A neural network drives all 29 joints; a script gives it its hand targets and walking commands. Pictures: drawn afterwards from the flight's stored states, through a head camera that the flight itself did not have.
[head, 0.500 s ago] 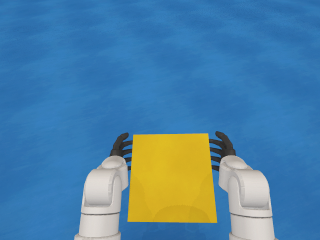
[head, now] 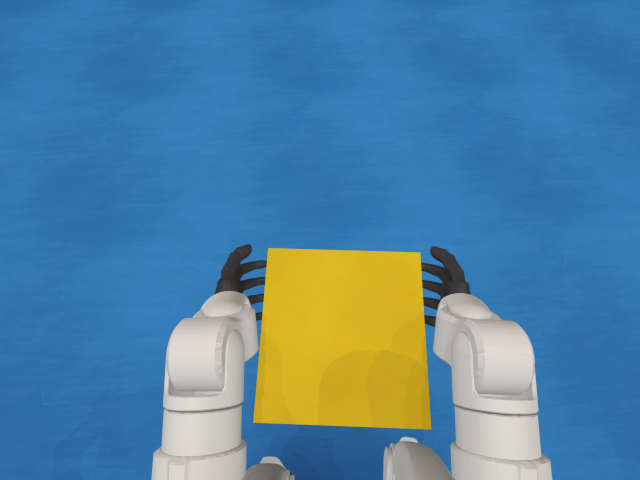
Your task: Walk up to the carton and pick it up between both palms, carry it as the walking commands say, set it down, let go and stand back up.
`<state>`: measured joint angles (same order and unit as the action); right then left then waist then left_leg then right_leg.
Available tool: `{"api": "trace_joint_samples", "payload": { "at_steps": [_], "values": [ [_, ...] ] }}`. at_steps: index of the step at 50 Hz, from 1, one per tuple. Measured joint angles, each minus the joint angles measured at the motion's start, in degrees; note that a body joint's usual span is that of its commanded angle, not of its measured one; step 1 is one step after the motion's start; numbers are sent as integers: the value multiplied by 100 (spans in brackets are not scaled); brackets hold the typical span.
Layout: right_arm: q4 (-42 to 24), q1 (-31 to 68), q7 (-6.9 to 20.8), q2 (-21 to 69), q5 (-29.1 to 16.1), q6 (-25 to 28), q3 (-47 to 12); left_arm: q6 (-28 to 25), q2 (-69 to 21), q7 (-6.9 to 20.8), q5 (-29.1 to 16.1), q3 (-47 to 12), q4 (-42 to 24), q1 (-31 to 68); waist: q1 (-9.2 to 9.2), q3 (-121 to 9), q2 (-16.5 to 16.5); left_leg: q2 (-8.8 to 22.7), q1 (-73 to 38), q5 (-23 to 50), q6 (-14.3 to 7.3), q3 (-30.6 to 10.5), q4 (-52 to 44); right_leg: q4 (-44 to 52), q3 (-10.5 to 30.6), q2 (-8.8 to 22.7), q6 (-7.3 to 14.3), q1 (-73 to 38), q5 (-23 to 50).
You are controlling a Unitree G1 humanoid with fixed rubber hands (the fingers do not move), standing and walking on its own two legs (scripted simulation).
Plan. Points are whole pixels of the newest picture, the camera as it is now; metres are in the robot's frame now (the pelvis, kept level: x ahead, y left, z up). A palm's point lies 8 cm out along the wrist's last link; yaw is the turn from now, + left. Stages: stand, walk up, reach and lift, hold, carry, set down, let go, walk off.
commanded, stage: carry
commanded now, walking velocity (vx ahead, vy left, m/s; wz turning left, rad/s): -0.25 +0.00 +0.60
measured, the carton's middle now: (338, 345) +0.31 +0.00 -0.05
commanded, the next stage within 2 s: none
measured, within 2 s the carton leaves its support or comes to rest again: neither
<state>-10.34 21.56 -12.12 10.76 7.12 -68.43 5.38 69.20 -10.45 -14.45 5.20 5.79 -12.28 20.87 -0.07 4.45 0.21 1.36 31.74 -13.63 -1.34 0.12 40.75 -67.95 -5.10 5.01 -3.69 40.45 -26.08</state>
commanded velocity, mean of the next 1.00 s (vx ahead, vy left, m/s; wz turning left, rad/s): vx -0.25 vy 0.00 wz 0.60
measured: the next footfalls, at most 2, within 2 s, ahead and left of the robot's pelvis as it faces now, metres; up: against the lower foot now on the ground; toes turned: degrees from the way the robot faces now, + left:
right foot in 0.20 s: -0.07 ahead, -0.15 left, +0.00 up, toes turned +1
left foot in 0.54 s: -0.20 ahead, +0.10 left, +0.00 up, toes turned +27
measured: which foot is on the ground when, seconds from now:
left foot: down 0.00-0.22, up 0.24-0.52, down 0.54-0.92, up 0.94-1.00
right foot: up 0.00-0.18, down 0.20-0.54, up 0.56-0.88, down 0.90-1.00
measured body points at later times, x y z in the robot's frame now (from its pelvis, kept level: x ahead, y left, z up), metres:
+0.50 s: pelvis -0.16 -0.04 +0.01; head -0.12 -0.04 +0.46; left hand +0.13 +0.16 +0.09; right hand +0.18 -0.09 +0.08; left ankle -0.21 +0.09 -0.69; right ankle -0.11 -0.15 -0.72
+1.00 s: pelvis -0.35 -0.12 +0.01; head -0.31 -0.11 +0.46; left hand -0.16 +0.17 +0.09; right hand -0.02 -0.04 +0.07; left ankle -0.32 +0.03 -0.65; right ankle -0.27 -0.21 -0.72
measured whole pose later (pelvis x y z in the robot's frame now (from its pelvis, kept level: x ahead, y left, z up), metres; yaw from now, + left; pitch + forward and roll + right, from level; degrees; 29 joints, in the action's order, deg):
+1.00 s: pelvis -0.35 -0.12 +0.01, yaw +37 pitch +2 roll +0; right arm -9.4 20.5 -13.8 10.4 9.4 -69.7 6.2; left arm 68.3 -11.6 -13.2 5.2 6.5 -6.6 23.7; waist -0.6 2.2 -2.4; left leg -3.0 41.0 -20.3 3.2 -0.8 56.2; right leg -33.7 -9.0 5.3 0.2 18.8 -16.7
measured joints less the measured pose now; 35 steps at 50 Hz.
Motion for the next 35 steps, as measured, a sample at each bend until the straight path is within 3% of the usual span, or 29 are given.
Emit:
{"api": "trace_joint_samples", "payload": {
  "at_steps": [6,9,11,12,14,16,18,22,26,28,30,32,35],
  "values": [
    [-125,105,24,37,209,37,48,-28,-77,-307,-163,-35,-149,209,-295,-171,-152,-91,187,805,75,-335,-749,1242,221,-392,3,-1040,-130],
    [-28,208,32,80,346,41,111,-95,-136,-256,-110,90,32,354,-304,-343,-267,-175,326,1192,176,-519,-1035,2528,157,-483,58,-1829,-173],
    [31,223,27,82,407,40,152,-159,-160,-200,-60,109,202,395,-289,-384,-475,-172,405,1297,243,-668,-1082,3293,-35,-550,249,-2205,253],
    [42,152,23,51,406,43,142,-193,-160,-148,-24,77,319,388,-254,-374,-507,-204,511,699,278,-635,-800,3259,-106,-515,345,-2185,378],
    [10,-48,-62,-19,306,-11,65,-145,-129,-25,-10,22,423,320,-128,-341,-323,-349,872,-633,352,-259,707,3155,-193,-237,424,-2162,439],
    [-42,-162,-197,-62,139,-103,-4,-64,-86,125,22,-13,401,212,31,-281,-186,-373,1015,-900,421,7,2058,3237,-268,16,405,-2225,543],
    [-100,-188,-342,-75,-14,-177,-60,-16,-61,272,100,-9,335,146,208,-250,-47,-284,850,-758,520,226,2532,3257,-352,257,366,-2210,645],
    [-187,-48,-624,-29,-195,-243,-76,-58,-79,354,277,26,285,198,475,-232,122,-103,-16,-824,620,432,1676,3025,-581,643,296,-1993,709],
    [-52,151,-733,46,-218,-231,24,-120,-125,287,431,67,410,314,528,-292,145,-68,-1037,-406,587,493,9,2696,-839,904,191,-1676,753],
    [107,270,-733,99,-180,-177,56,-148,-129,273,439,175,440,352,487,-327,221,-165,-1122,-498,292,455,-470,2323,-779,1010,61,-1349,720],
    [348,355,-669,138,-97,-52,16,-210,-104,194,385,248,419,276,315,-232,239,-177,-778,-523,89,340,-203,1580,-366,759,-72,-961,-202],
    [522,370,-500,145,26,-32,11,-180,-72,4,222,240,386,187,83,-121,184,-109,-585,-207,85,254,-188,865,-119,453,-120,-695,-476],
    [520,303,-159,117,176,-34,80,-43,-55,-346,-75,156,260,154,-237,-17,83,-104,-414,95,40,66,-398,438,21,166,-102,-595,-214]
  ]
}}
